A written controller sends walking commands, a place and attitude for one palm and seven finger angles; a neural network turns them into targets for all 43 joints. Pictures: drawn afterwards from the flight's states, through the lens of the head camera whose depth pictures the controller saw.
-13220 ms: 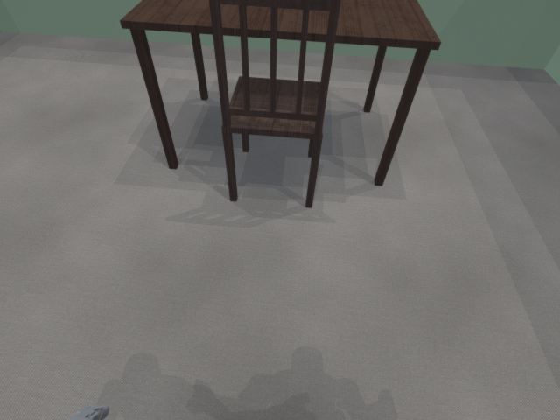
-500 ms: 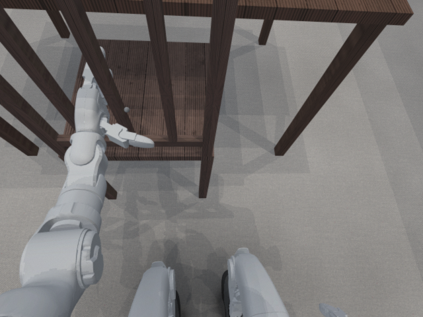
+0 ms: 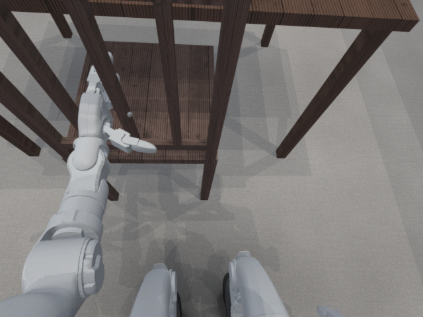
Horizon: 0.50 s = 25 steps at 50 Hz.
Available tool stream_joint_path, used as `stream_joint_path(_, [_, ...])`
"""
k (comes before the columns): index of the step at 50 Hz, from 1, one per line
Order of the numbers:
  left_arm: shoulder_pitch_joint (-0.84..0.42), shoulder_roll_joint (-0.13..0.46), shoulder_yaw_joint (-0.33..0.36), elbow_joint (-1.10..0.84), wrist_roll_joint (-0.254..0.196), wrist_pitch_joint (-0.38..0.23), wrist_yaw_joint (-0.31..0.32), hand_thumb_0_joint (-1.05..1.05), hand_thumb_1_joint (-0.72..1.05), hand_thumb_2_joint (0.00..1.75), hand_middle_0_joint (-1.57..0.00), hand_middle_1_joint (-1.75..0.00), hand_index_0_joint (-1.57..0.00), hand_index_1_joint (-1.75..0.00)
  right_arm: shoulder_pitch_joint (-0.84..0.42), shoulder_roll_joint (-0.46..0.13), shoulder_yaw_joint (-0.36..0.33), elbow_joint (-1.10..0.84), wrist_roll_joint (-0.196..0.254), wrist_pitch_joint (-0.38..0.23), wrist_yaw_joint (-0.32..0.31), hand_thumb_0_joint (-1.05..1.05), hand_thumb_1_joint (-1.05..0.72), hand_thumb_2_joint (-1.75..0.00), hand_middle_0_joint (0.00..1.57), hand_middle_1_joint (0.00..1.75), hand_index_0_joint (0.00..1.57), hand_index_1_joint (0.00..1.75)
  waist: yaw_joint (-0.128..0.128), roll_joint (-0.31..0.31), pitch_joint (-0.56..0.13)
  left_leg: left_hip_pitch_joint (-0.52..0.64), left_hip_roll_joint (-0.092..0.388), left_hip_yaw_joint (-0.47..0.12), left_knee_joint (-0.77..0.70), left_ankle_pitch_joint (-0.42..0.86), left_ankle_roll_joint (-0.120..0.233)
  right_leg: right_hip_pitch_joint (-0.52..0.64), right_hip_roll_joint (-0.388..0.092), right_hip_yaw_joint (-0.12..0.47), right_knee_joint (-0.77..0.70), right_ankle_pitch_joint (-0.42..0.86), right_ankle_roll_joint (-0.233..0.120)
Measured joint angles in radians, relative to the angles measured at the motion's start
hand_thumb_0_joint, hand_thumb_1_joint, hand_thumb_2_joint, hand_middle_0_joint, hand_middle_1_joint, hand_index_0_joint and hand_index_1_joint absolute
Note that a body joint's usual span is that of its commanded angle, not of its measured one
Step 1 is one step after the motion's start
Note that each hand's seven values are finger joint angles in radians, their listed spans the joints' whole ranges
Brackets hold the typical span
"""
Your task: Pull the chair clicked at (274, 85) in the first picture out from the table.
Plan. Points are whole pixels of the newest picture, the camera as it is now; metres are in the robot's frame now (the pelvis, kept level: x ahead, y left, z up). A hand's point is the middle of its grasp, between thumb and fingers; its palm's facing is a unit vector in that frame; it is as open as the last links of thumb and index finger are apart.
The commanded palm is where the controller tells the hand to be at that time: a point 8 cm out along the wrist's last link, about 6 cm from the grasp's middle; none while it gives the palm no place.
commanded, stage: hook a spindle and tug to test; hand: left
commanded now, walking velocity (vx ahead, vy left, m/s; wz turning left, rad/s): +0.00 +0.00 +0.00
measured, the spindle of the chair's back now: (115, 93) +0.50 +0.15 +0.05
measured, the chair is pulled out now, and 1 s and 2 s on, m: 0.00 0.00 0.05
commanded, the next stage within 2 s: step backward, pulling the chair out in 1.34 s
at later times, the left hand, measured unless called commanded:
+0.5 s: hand (132, 115) +0.48 +0.12 +0.03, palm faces -0.03 -1.00 -0.04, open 9.7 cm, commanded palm +0.45 +0.17 +0.03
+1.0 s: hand (132, 116) +0.47 +0.12 +0.03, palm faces -0.04 -1.00 -0.02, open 5.0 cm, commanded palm +0.43 +0.17 +0.03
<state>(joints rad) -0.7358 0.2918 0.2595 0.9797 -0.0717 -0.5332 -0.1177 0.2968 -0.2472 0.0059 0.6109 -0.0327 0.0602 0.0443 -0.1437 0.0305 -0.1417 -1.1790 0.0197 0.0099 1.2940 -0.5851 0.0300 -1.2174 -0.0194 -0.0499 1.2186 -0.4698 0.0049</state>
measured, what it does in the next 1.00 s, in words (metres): stands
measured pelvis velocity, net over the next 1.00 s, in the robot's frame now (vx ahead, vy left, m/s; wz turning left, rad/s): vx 0.01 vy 0.00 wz -0.01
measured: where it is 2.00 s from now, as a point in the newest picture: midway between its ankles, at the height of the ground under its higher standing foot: outside the picture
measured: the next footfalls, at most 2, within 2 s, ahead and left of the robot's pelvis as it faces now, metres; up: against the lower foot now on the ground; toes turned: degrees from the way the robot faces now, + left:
none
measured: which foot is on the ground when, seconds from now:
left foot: down 0.00-1.00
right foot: down 0.00-1.00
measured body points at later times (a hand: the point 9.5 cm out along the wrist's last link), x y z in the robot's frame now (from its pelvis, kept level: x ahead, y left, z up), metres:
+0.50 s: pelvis +0.00 +0.00 +0.00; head +0.15 +0.01 +0.42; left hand +0.47 +0.18 +0.03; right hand +0.06 -0.26 -0.12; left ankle +0.01 +0.10 -0.62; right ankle +0.05 -0.13 -0.62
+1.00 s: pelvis +0.01 +0.00 +0.01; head +0.16 +0.01 +0.43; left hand +0.47 +0.18 +0.03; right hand +0.06 -0.26 -0.11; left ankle +0.00 +0.10 -0.62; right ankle +0.05 -0.13 -0.62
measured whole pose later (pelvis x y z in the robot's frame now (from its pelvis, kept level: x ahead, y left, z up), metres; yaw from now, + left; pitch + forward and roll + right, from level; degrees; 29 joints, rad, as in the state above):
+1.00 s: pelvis +0.01 +0.00 +0.01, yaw -1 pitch +27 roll -2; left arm -0.64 0.27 0.26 0.87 -0.09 -0.50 -0.09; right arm 0.29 -0.24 0.00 0.59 -0.02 0.06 0.05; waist -0.15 0.03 -0.15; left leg -1.14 0.03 0.02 1.27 -0.59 0.03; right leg -1.19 -0.01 -0.04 1.20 -0.47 0.01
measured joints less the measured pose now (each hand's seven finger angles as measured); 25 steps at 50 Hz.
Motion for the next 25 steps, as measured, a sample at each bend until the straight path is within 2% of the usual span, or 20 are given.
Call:
stream_joint_path(5, [0.013, -0.026, -0.012, -0.007, 0.012, -0.003, 0.020, -0.01, -0.50, 0.30, -0.16, -0.38, -0.15, -0.37, -0.010, 0.002, -0.002, 0.000, -0.003, 0.001, 0.001, 0.00, -0.90, -0.90, 0.20, 0.30, 0.20, 0.30, 0.002, -0.001, -0.005, 0.009, -0.002, -0.001, -0.002, -0.002, 0.001, 0.009, -0.002, 0.000, -0.001, -0.003, 0.001])
stream_joint_path(13, [0.025, -0.024, -0.015, -0.022, 0.018, -0.015, 0.035, -0.01, -0.45, 0.32, -0.29, -0.77, -0.28, -0.77, -0.020, 0.005, -0.003, -0.010, -0.003, 0.001, 0.003, 0.00, -0.90, -0.90, 0.20, 0.30, 0.20, 0.30, 0.000, -0.001, -0.003, 0.010, -0.002, 0.001, 0.003, -0.005, 0.000, 0.008, -0.002, 0.001, 0.006, -0.006, 0.000])
stream_joint_path(20, [0.017, -0.021, -0.016, -0.012, 0.009, -0.005, 0.037, -0.01, -0.20, 0.43, -0.41, -1.14, -0.39, -1.14, -0.020, 0.005, 0.000, -0.002, 0.001, 0.003, 0.001, 0.00, -0.90, -0.90, 0.20, 0.30, 0.20, 0.30, 0.006, -0.001, -0.001, 0.012, -0.003, -0.001, 0.000, -0.002, -0.002, 0.010, -0.002, 0.000, 0.006, -0.005, -0.002])
stream_joint_path(25, [-0.008, -0.012, -0.012, 0.015, 0.011, -0.010, 0.030, 0.00, 0.05, 0.54, -0.46, -1.32, -0.44, -1.32, -0.017, 0.003, 0.001, 0.005, -0.001, -0.001, -0.003, 0.00, -0.90, -0.90, 0.20, 0.30, 0.20, 0.30, 0.003, -0.002, -0.001, 0.000, -0.004, -0.006, 0.006, 0.000, -0.003, 0.000, -0.004, -0.005, 0.011, -0.006, -0.004])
